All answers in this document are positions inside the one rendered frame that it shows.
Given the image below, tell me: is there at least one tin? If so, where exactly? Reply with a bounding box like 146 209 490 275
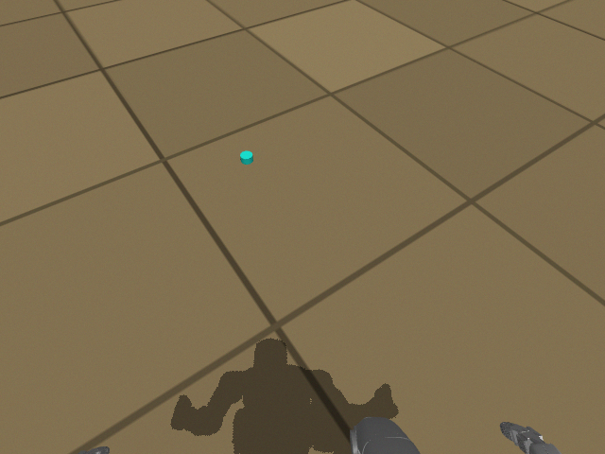
240 151 253 165

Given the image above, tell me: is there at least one right robot hand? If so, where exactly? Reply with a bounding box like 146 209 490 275
500 422 561 454

